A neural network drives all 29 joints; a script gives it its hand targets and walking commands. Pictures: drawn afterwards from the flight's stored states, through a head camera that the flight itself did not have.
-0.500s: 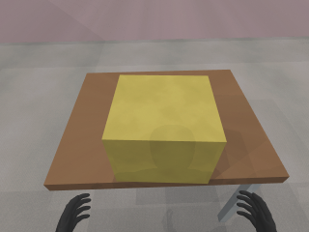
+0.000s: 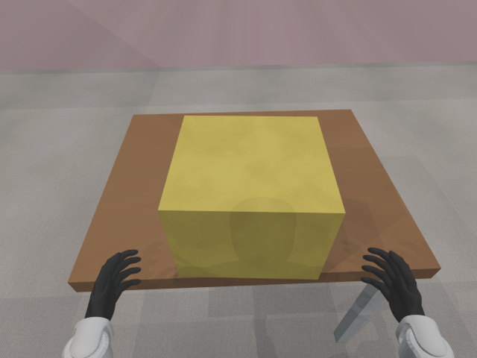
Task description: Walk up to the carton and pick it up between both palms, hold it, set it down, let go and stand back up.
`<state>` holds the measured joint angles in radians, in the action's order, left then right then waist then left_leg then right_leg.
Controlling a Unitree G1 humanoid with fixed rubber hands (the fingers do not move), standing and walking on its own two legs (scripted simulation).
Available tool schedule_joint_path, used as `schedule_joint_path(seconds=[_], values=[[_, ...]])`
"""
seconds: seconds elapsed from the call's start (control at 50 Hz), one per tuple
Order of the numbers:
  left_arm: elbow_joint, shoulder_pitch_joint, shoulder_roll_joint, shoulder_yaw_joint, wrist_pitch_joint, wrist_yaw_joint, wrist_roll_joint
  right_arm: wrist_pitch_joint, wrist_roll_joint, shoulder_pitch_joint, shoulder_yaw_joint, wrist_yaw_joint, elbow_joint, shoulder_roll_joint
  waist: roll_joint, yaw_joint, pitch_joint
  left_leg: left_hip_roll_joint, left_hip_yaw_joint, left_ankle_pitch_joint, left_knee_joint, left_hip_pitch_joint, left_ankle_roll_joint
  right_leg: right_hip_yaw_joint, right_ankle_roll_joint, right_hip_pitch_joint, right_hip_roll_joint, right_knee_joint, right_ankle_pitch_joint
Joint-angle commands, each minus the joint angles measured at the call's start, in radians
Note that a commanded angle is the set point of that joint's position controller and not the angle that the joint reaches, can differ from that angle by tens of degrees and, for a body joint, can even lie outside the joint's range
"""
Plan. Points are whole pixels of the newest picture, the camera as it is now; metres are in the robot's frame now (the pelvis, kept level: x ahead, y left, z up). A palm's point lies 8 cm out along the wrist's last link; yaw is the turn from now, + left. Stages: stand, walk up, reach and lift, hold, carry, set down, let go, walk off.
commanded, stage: reach and lift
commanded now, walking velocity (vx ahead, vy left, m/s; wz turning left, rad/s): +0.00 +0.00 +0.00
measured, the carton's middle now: (249, 195) +0.44 -0.01 +0.00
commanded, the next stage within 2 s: none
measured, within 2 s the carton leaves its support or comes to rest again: neither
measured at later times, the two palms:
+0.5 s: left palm (106, 239) +0.29 +0.23 +0.07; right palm (410, 240) +0.28 -0.26 +0.07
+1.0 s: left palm (107, 185) +0.36 +0.23 +0.13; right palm (417, 194) +0.33 -0.28 +0.12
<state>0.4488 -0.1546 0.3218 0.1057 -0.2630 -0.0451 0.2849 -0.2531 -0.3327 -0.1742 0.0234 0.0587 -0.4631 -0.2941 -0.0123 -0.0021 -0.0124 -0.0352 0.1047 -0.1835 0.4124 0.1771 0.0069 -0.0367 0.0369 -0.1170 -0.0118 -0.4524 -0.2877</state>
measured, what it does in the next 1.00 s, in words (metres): stands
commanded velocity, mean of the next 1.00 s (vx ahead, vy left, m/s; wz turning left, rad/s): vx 0.00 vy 0.00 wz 0.00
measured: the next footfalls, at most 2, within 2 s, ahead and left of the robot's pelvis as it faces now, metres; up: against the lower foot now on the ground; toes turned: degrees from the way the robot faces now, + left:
none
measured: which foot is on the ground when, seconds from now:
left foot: down 0.00-1.00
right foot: down 0.00-1.00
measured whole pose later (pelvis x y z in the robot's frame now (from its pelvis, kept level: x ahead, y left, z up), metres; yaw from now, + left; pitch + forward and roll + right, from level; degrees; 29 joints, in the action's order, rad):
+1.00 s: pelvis +0.01 +0.00 +0.01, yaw -1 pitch +2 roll +1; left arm 0.14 0.32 0.37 -0.16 0.47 0.01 0.24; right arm 0.28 -0.46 0.30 0.04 0.02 -0.28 -0.49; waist -0.02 0.04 -0.02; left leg -0.05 0.12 -0.12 0.29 0.20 0.01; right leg -0.02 0.04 -0.15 -0.03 -0.33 -0.21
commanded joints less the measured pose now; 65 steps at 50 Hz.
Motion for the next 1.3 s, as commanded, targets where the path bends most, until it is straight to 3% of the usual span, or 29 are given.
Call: schedule_joint_path(seconds=[0.0,0.14,0.3,0.48,0.62,0.7,0.96,1.16,1.28], values=[[-0.233,0.176,0.121,-0.081,0.079,-0.001,0.009,0.051,-0.018,0.181,0.072,0.002,0.245,-0.198,-0.029,0.004,-0.078,0.019,-0.095,0.140,-0.060,-0.251,0.007,0.074,-0.022,-0.217,0.011,0.189,0.160],[-0.349,0.170,0.107,-0.151,0.213,0.020,-0.038,0.141,-0.050,0.166,0.074,-0.001,0.295,-0.238,-0.010,0.003,-0.120,0.025,-0.106,0.297,-0.070,-0.330,0.015,0.072,-0.026,-0.173,-0.001,0.211,0.312],[-0.505,0.285,0.127,-0.197,0.313,0.022,-0.038,0.199,-0.074,0.282,0.109,0.000,0.426,-0.289,0.000,0.002,-0.193,0.031,-0.099,0.324,-0.072,-0.338,0.011,0.066,-0.033,-0.162,-0.008,0.213,0.359],[-0.505,0.373,0.134,-0.262,0.483,0.048,-0.046,0.319,-0.093,0.366,0.109,-0.014,0.379,-0.325,-0.010,0.012,-0.188,0.033,-0.097,0.306,-0.087,-0.326,0.001,0.073,-0.046,-0.163,-0.003,0.213,0.399],[-0.540,0.479,0.170,-0.314,0.571,0.072,-0.038,0.378,-0.094,0.495,0.112,-0.040,0.448,-0.349,-0.057,0.025,-0.277,0.041,-0.092,0.319,-0.080,-0.312,-0.015,0.077,-0.076,-0.100,-0.003,0.185,0.528],[-0.549,0.571,0.199,-0.323,0.598,0.071,-0.029,0.404,-0.097,0.581,0.117,-0.045,0.463,-0.366,-0.043,0.028,-0.309,0.040,-0.087,0.299,-0.079,-0.296,-0.016,0.078,-0.080,-0.096,-0.001,0.173,0.531],[-0.454,0.847,0.252,-0.335,0.728,0.047,-0.048,0.513,-0.134,0.858,0.108,-0.024,0.296,-0.425,0.004,0.032,-0.379,0.027,-0.079,0.249,-0.069,-0.279,-0.021,0.073,-0.076,-0.142,-0.002,0.163,0.460],[-0.314,1.071,0.287,-0.307,0.796,0.024,-0.041,0.550,-0.148,1.103,0.091,0.002,0.111,-0.490,-0.010,0.035,-0.469,0.017,-0.084,0.232,-0.048,-0.270,-0.027,0.045,-0.079,-0.167,-0.016,0.141,0.452],[-0.205,1.176,0.307,-0.292,0.812,0.023,-0.037,0.558,-0.169,1.227,0.045,0.009,0.003,-0.504,-0.040,0.036,-0.496,0.018,-0.089,0.258,-0.040,-0.245,-0.039,0.042,-0.090,-0.141,-0.019,0.130,0.521]])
